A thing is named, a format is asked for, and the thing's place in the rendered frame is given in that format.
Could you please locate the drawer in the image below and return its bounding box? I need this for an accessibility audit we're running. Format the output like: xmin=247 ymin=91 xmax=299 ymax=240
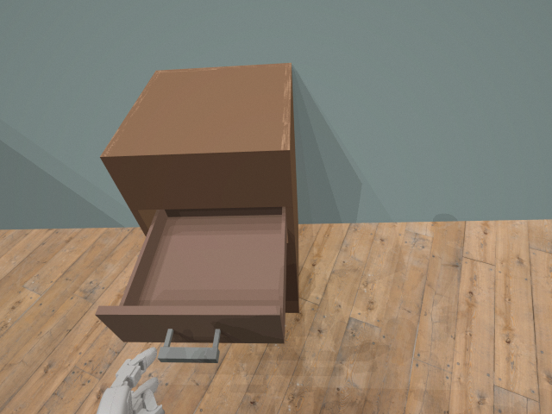
xmin=95 ymin=207 xmax=287 ymax=343

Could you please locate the robot left hand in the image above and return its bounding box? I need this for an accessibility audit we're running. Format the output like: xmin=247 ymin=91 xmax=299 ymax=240
xmin=97 ymin=348 xmax=162 ymax=414

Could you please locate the cabinet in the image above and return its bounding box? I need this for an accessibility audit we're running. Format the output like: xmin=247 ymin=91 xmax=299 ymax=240
xmin=100 ymin=63 xmax=299 ymax=313

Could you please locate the handle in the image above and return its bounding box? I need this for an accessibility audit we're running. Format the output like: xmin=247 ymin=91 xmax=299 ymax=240
xmin=157 ymin=329 xmax=221 ymax=363

